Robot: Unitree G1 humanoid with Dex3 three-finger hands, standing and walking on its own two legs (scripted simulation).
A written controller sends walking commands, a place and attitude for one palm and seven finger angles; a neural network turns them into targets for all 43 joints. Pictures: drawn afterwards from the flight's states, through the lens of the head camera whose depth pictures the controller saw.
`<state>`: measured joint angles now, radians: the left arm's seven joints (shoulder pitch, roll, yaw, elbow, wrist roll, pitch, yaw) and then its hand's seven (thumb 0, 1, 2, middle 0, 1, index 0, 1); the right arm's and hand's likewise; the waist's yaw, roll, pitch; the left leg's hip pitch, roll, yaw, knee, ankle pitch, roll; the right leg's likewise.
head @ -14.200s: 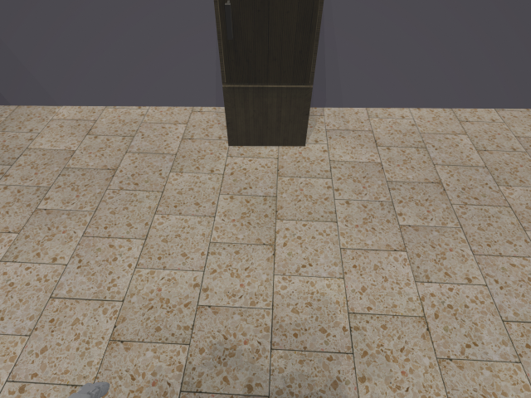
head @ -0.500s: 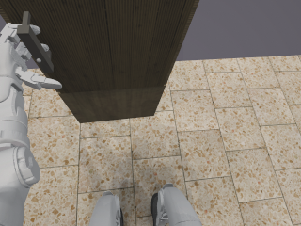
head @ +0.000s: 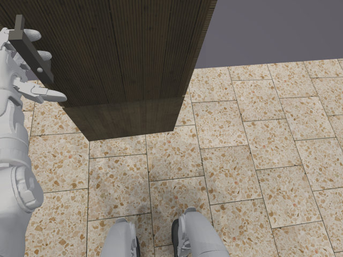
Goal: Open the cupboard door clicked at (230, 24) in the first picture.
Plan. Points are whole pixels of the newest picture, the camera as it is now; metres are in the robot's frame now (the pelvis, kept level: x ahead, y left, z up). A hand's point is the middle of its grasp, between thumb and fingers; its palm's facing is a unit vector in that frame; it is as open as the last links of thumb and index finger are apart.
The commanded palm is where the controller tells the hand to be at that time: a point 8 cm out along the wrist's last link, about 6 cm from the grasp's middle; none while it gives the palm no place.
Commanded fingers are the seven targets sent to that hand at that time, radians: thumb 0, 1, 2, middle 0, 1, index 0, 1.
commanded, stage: slide the fingers in behind the handle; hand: left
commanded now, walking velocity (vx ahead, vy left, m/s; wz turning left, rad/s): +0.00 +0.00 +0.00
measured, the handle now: (35, 52) +0.56 +0.26 +0.05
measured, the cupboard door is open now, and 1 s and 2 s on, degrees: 0 0 45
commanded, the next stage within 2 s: close the thumb around the handle in 0.04 s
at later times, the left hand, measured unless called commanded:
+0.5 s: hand (35, 72) +0.51 +0.25 +0.05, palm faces +0.06 -1.00 -0.01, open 10.3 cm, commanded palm +0.48 +0.28 +0.05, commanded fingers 0.00 0.56 0.76 -0.38 -1.31 -0.38 -1.31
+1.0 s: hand (44, 73) +0.50 +0.23 +0.05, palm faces +0.06 -1.00 -0.01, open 5.8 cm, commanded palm +0.47 +0.27 +0.05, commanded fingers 0.00 0.90 0.90 -0.40 -1.35 -0.40 -1.35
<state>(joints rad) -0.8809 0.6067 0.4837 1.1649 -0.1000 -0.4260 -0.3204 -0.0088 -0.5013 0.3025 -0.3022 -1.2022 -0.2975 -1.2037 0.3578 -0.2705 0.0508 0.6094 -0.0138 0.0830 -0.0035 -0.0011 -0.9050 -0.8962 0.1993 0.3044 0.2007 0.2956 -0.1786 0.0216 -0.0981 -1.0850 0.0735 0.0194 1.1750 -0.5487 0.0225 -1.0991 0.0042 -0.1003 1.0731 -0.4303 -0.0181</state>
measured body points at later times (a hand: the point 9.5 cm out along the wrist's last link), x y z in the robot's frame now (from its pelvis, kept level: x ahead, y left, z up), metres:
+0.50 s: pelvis +0.00 +0.01 +0.00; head +0.16 +0.05 +0.42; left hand +0.50 +0.30 +0.05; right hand +0.01 -0.25 -0.11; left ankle -0.01 +0.10 -0.64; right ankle +0.03 -0.12 -0.64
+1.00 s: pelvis -0.01 +0.01 +0.00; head +0.15 +0.04 +0.42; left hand +0.49 +0.29 +0.05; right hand +0.01 -0.25 -0.11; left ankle -0.01 +0.10 -0.64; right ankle +0.03 -0.12 -0.64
